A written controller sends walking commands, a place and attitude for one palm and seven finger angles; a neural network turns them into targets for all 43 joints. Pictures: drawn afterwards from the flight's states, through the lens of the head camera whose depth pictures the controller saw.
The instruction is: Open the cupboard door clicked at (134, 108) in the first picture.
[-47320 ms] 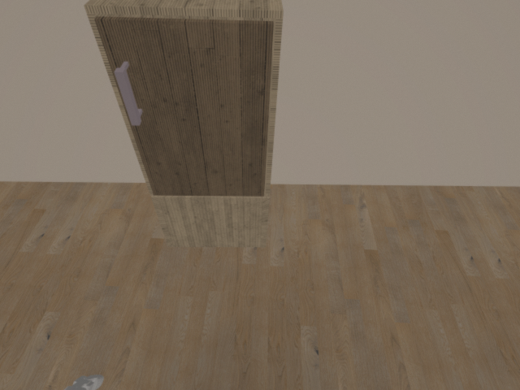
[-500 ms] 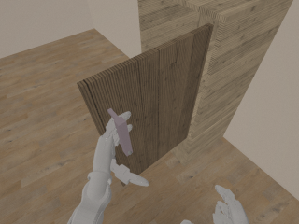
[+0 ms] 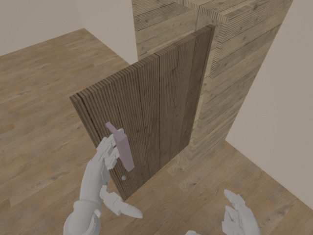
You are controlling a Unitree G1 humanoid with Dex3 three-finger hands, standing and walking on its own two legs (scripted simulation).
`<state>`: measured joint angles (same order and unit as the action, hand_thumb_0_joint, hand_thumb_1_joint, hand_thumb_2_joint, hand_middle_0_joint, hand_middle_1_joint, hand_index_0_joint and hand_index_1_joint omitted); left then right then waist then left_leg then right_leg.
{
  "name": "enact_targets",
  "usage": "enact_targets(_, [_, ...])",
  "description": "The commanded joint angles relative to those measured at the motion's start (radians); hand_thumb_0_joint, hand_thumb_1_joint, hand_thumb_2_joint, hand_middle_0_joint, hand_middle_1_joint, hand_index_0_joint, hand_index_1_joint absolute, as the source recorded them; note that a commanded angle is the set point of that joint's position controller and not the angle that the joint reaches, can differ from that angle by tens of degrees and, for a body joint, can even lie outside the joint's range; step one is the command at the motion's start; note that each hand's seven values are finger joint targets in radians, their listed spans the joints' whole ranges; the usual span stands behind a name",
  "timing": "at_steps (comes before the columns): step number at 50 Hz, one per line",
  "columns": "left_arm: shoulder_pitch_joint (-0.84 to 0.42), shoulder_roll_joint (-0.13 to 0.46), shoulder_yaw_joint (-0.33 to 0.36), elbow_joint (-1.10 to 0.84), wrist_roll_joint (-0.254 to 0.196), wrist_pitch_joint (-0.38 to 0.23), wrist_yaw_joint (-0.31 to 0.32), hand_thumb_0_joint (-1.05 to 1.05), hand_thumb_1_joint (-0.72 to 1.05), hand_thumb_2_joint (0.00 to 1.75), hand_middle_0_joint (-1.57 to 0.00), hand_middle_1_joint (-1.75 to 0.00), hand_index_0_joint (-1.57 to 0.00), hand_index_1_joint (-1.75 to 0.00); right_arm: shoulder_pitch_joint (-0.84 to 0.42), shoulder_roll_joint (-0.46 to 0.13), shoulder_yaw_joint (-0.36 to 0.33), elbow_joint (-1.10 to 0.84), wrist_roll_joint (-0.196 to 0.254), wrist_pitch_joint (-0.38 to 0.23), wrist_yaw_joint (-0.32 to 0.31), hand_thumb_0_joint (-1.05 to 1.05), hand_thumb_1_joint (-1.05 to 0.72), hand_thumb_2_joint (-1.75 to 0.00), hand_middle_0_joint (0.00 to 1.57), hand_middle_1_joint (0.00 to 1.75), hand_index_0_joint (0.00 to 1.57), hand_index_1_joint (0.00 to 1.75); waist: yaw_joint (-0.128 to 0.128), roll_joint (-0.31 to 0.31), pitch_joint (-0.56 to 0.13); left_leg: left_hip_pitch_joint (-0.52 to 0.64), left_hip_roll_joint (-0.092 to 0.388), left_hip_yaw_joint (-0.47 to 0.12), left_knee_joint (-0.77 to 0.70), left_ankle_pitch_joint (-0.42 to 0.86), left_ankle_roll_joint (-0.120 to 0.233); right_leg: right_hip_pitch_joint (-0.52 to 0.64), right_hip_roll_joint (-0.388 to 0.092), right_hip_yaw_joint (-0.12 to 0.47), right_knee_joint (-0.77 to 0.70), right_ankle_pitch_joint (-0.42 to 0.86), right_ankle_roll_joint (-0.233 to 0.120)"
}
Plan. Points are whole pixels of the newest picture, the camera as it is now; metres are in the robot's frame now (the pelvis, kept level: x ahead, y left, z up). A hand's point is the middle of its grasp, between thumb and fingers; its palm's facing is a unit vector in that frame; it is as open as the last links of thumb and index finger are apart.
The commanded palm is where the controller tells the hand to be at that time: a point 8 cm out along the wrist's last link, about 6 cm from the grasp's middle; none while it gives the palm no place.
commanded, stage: slide the hand sideways off the handle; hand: left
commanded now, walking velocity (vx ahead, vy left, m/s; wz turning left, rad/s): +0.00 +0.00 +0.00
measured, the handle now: (120, 147) +0.31 +0.11 +0.07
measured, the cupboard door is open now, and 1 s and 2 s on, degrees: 93 91 91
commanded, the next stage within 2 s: draw the hand back to the body in 0.54 s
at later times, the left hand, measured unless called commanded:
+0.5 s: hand (91, 198) +0.19 +0.15 +0.06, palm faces +0.04 -1.00 -0.07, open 16.0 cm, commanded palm +0.15 +0.21 +0.07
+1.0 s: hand (65, 198) +0.18 +0.19 +0.10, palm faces +0.04 -1.00 -0.09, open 16.3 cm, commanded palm +0.14 +0.25 +0.11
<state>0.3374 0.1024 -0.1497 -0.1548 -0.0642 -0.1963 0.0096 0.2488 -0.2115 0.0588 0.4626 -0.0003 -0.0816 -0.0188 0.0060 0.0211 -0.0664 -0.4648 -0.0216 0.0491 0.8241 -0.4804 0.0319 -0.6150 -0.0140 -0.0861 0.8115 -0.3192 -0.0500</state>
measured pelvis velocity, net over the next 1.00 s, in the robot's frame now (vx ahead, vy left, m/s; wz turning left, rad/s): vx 0.00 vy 0.01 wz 0.03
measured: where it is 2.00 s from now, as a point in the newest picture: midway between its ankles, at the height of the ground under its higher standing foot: outside the picture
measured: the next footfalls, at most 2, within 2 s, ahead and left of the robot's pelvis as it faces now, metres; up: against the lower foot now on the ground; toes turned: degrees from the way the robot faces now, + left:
none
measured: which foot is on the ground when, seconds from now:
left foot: down 0.00-1.00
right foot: down 0.00-1.00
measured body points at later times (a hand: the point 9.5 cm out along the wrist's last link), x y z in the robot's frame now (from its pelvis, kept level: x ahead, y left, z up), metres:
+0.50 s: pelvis +0.01 -0.01 -0.01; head +0.05 -0.02 +0.43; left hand +0.18 +0.21 +0.07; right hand +0.21 -0.23 -0.08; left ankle -0.04 +0.10 -0.70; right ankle +0.06 -0.09 -0.70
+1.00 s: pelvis +0.00 +0.01 -0.01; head +0.01 +0.00 +0.44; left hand +0.17 +0.24 +0.11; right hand +0.19 -0.20 -0.06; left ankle -0.04 +0.10 -0.70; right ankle +0.06 -0.09 -0.70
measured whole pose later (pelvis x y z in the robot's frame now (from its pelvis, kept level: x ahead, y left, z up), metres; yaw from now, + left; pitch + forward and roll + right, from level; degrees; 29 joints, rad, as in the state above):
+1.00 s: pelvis +0.00 +0.01 -0.01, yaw +2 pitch +5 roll -2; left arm 0.58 0.23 0.15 -0.36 -0.26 -0.16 -0.21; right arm 0.28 -0.23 0.06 0.47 0.05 -0.19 -0.06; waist 0.03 0.06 -0.10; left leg -0.47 -0.01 0.01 0.90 -0.52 0.04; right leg -0.59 -0.01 -0.13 0.83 -0.34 -0.04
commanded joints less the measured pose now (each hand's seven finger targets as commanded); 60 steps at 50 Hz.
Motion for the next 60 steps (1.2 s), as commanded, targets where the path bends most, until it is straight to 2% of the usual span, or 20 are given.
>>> enact_targets(1, [0.052,0.064,0.140,-0.245,-0.038,-0.072,0.016,0.00,-0.50,0.30,-0.15,-0.30,-0.15,-0.30,-0.072,-0.100,-0.051,-0.174,-0.001,-0.060,-0.010,0.00,-0.90,-0.90,0.20,0.30,0.20,0.30,0.038,-0.075,-0.167,-0.143,0.003,-0.056,-0.130,0.212,-0.024,0.313,-0.008,0.079,-0.101,0.159,0.015])
enact_targets(4, [0.074,0.083,0.155,-0.281,-0.045,-0.089,-0.002,0.00,-0.50,0.30,-0.15,-0.30,-0.15,-0.30,-0.065,-0.103,-0.056,-0.175,-0.001,-0.065,-0.011,0.00,-0.90,-0.90,0.20,0.30,0.20,0.30,0.027,-0.048,-0.168,-0.151,0.000,-0.056,-0.107,0.219,-0.022,0.298,-0.007,0.087,-0.093,0.171,0.014])
enact_targets(7, [0.165,0.100,0.182,-0.309,-0.061,-0.111,-0.029,0.00,-0.50,0.30,-0.15,-0.30,-0.15,-0.30,-0.048,-0.105,-0.062,-0.182,0.000,-0.072,-0.013,0.00,-0.90,-0.90,0.20,0.30,0.20,0.30,0.029,-0.063,-0.202,-0.159,-0.001,-0.055,-0.081,0.249,-0.021,0.316,-0.008,0.094,-0.071,0.232,0.019])
enact_targets(10, [0.154,0.110,0.188,-0.321,-0.077,-0.125,-0.059,0.00,-0.50,0.30,-0.15,-0.30,-0.15,-0.30,-0.050,-0.111,-0.064,-0.183,0.003,-0.079,-0.016,0.00,-0.90,-0.90,0.20,0.30,0.20,0.30,0.012,-0.046,-0.166,-0.183,-0.002,-0.059,-0.061,0.232,-0.022,0.280,-0.008,0.102,-0.069,0.209,0.021])
enact_targets(13, [0.229,0.139,0.241,-0.335,-0.104,-0.146,-0.091,0.00,-0.50,0.30,-0.15,-0.30,-0.15,-0.30,-0.040,-0.111,-0.072,-0.184,0.008,-0.087,-0.020,0.00,-0.90,-0.90,0.20,0.30,0.20,0.30,0.025,-0.063,-0.209,-0.200,-0.003,-0.063,-0.036,0.246,-0.023,0.308,-0.011,0.114,-0.055,0.229,0.022])
enact_targets(19, [0.283,0.156,0.275,-0.346,-0.148,-0.159,-0.153,0.00,-0.50,0.30,-0.15,-0.30,-0.15,-0.30,-0.043,-0.115,-0.078,-0.186,0.016,-0.098,-0.024,0.00,-0.90,-0.90,0.20,0.30,0.20,0.30,0.018,-0.036,-0.199,-0.225,-0.006,-0.068,-0.003,0.251,-0.027,0.291,-0.013,0.126,-0.043,0.244,0.021])
enact_targets(25, [0.287,0.185,0.311,-0.333,-0.180,-0.167,-0.202,0.00,-0.50,0.30,-0.15,-0.30,-0.15,-0.30,-0.048,-0.122,-0.082,-0.184,0.024,-0.110,-0.032,0.00,-0.90,-0.90,0.20,0.30,0.20,0.30,0.007,-0.052,-0.169,-0.261,-0.003,-0.072,0.023,0.200,-0.025,0.250,-0.018,0.140,-0.060,0.126,0.028])
enact_targets(29, [0.224,0.171,0.263,-0.366,-0.195,-0.183,-0.244,0.00,-0.50,0.30,-0.15,-0.30,-0.15,-0.30,-0.050,-0.137,-0.078,-0.184,0.026,-0.139,-0.036,0.00,-0.90,-0.90,0.20,0.30,0.20,0.30,-0.014,-0.014,-0.176,-0.247,-0.001,-0.078,0.040,0.196,-0.021,0.210,-0.015,0.134,-0.060,0.077,0.024])
enact_targets(31, [0.221,0.173,0.257,-0.351,-0.197,-0.180,-0.251,0.00,-0.50,0.30,-0.15,-0.30,-0.15,-0.30,-0.042,-0.137,-0.077,-0.181,0.027,-0.150,-0.038,0.00,-0.90,-0.90,0.20,0.30,0.20,0.30,-0.012,-0.016,-0.172,-0.250,0.000,-0.081,0.039,0.179,-0.022,0.197,-0.015,0.127,-0.062,0.036,0.024])
enact_targets(32, [0.197,0.181,0.258,-0.358,-0.192,-0.179,-0.249,0.00,-0.50,0.30,-0.15,-0.30,-0.15,-0.30,-0.040,-0.142,-0.077,-0.179,0.027,-0.154,-0.039,0.00,-0.90,-0.90,0.20,0.30,0.20,0.30,-0.015,-0.007,-0.178,-0.243,0.001,-0.083,0.039,0.176,-0.022,0.187,-0.014,0.120,-0.059,0.023,0.023])
enact_targets(34, [0.182,0.242,0.316,-0.374,-0.189,-0.164,-0.229,0.00,-0.50,0.30,-0.15,-0.30,-0.15,-0.30,-0.046,-0.141,-0.077,-0.177,0.030,-0.157,-0.042,0.00,-0.90,-0.90,0.20,0.30,0.20,0.30,0.002,0.003,-0.183,-0.240,0.002,-0.084,0.027,0.167,-0.022,0.204,-0.014,0.123,-0.067,-0.016,0.017])
enact_targets(37, [0.237,0.236,0.337,-0.423,-0.184,-0.134,-0.199,0.00,-0.50,0.30,-0.15,-0.30,-0.15,-0.30,-0.050,-0.123,-0.074,-0.191,0.034,-0.160,-0.041,0.00,-0.90,-0.90,0.20,0.30,0.20,0.30,0.037,0.042,-0.229,-0.183,0.001,-0.088,-0.018,0.216,-0.027,0.247,-0.008,0.088,-0.050,0.062,0.012])
enact_targets(41, [0.255,0.229,0.364,-0.391,-0.204,-0.074,-0.188,0.00,-0.50,0.30,-0.15,-0.30,-0.15,-0.30,-0.064,-0.117,-0.067,-0.181,0.042,-0.153,-0.045,0.00,-0.90,-0.90,0.20,0.30,0.20,0.30,0.035,-0.020,-0.162,-0.183,0.007,-0.089,-0.052,0.211,-0.030,0.261,-0.003,0.078,-0.083,0.071,0.019])
enact_targets(45, [0.213,0.217,0.339,-0.391,-0.220,-0.032,-0.220,0.00,-0.50,0.30,-0.15,-0.30,-0.15,-0.30,-0.086,-0.132,-0.055,-0.177,0.048,-0.165,-0.048,0.00,-0.90,-0.90,0.20,0.30,0.20,0.30,0.018,-0.020,-0.070,-0.169,0.014,-0.095,-0.084,0.148,-0.025,0.232,-0.005,0.083,-0.140,-0.038,0.022])
enact_targets(52, [0.166,0.270,0.391,-0.468,-0.219,-0.006,-0.225,0.00,-0.50,0.30,-0.15,-0.30,-0.15,-0.30,-0.071,-0.134,-0.044,-0.153,0.046,-0.213,-0.056,0.00,-0.90,-0.90,0.20,0.30,0.20,0.30,0.035,0.025,-0.097,-0.070,0.018,-0.112,-0.145,0.192,-0.035,0.269,0.006,0.041,-0.149,0.021,0.018])
enact_targets(53, [0.169,0.272,0.392,-0.475,-0.216,-0.004,-0.224,0.00,-0.47,0.32,-0.15,-0.30,-0.15,-0.30,-0.073,-0.134,-0.044,-0.150,0.047,-0.220,-0.055,0.00,-0.90,-0.90,0.20,0.30,0.20,0.30,0.039,0.048,-0.098,-0.057,0.019,-0.112,-0.153,0.199,-0.040,0.267,0.009,0.033,-0.146,0.033,0.018])
enact_targets(57, [0.145,0.276,0.411,-0.478,-0.226,0.013,-0.222,0.00,-0.32,0.37,-0.16,-0.30,-0.16,-0.30,-0.079,-0.136,-0.041,-0.125,0.049,-0.235,-0.055,0.00,-0.90,-0.90,0.20,0.30,0.20,0.30,0.037,0.049,-0.080,-0.022,0.022,-0.118,-0.184,0.224,-0.048,0.288,0.014,0.019,-0.168,0.065,0.019])
enact_targets(58, [0.149,0.432,0.454,-0.547,-0.056,0.028,-0.070,0.00,-0.29,0.39,-0.16,-0.30,-0.16,-0.30,-0.069,-0.133,-0.055,-0.120,0.021,-0.216,-0.076,0.00,-0.90,-0.90,0.20,0.30,0.20,0.30,0.068,0.053,-0.085,-0.031,0.038,-0.099,-0.241,0.203,-0.026,0.379,-0.002,0.069,-0.200,0.064,0.008])
enact_targets(59, [0.191,0.367,0.434,-0.529,-0.039,0.052,-0.001,0.00,-0.26,0.40,-0.16,-0.30,-0.16,-0.30,-0.062,-0.116,-0.049,-0.112,0.012,-0.209,-0.082,0.00,-0.90,-0.90,0.20,0.30,0.20,0.30,0.056,0.032,-0.036,-0.039,0.031,-0.096,-0.261,0.179,-0.028,0.382,-0.008,0.066,-0.232,0.036,0.008])
enact_targets(60, [0.223,0.305,0.386,-0.514,-0.033,0.070,0.023,0.00,-0.22,0.42,-0.16,-0.30,-0.16,-0.30,-0.071,-0.115,-0.046,-0.115,0.009,-0.204,-0.080,0.00,-0.90,-0.90,0.20,0.30,0.20,0.30,0.046,0.024,-0.004,-0.038,0.032,-0.095,-0.272,0.172,-0.030,0.382,-0.012,0.065,-0.243,0.028,0.010])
